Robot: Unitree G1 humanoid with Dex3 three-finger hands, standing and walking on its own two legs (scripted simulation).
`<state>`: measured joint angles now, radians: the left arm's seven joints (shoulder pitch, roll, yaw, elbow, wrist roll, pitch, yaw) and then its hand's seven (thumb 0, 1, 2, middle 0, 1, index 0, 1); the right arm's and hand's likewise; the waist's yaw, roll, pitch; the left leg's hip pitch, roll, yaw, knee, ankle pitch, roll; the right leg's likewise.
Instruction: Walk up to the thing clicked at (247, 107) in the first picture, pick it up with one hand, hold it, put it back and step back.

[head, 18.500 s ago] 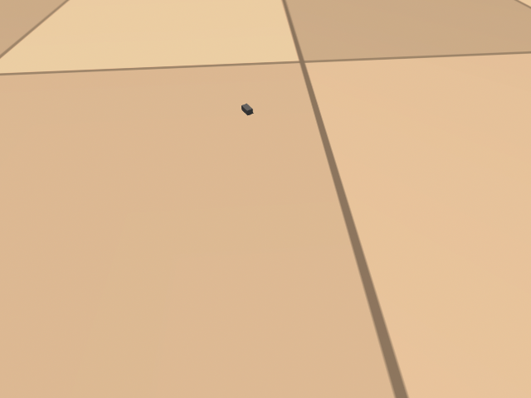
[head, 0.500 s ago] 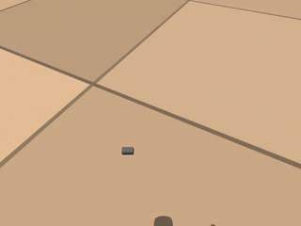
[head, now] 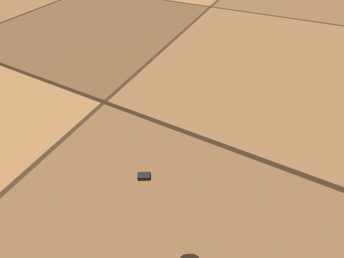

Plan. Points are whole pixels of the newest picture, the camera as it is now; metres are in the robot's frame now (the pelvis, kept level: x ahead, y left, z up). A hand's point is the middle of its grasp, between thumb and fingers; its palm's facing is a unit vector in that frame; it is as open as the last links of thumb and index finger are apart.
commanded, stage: stand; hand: left
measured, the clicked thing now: (144, 176) +0.76 +0.23 -0.76
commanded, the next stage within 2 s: walk up in 0.24 s
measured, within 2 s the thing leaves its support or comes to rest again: neither
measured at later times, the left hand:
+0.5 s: hand out of the picture +0.05 +0.31 -0.17, palm faces +0.04 -0.93 -0.36, open 7.4 cm
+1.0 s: hand (88, 213) +0.29 +0.28 -0.15, palm faces -0.02 -0.92 -0.40, open 7.4 cm
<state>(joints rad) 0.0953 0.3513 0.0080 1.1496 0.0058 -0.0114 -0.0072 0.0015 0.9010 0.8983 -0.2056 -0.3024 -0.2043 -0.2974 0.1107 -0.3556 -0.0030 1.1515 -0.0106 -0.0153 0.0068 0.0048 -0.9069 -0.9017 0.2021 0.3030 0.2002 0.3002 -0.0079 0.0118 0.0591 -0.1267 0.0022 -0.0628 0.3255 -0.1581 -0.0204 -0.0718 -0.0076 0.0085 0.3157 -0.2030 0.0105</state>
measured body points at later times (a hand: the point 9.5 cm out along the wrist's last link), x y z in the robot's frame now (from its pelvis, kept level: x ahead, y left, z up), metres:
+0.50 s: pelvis +0.04 +0.03 -0.01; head +0.05 +0.04 +0.44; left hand +0.05 +0.35 -0.14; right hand +0.11 -0.30 -0.12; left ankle +0.10 +0.15 -0.75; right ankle -0.02 -0.12 -0.75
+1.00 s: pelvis +0.20 +0.00 -0.03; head +0.21 -0.02 +0.42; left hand +0.29 +0.32 -0.12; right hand +0.23 -0.32 -0.15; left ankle +0.11 +0.14 -0.71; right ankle +0.27 -0.12 -0.75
